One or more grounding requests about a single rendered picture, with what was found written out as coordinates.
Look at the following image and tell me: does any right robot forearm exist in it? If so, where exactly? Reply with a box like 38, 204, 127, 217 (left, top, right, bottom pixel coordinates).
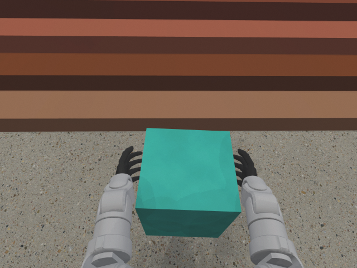
241, 176, 304, 268

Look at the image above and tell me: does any left robot forearm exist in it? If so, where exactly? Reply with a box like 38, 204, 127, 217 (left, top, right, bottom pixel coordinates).
81, 173, 135, 268

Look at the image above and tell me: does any carton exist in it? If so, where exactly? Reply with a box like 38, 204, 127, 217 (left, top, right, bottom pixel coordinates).
135, 128, 242, 238

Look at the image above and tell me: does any right robot hand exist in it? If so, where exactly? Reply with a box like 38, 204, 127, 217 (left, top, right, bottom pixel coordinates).
233, 149, 257, 187

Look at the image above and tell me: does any left robot hand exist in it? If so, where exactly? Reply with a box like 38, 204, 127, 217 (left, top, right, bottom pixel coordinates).
116, 146, 143, 182

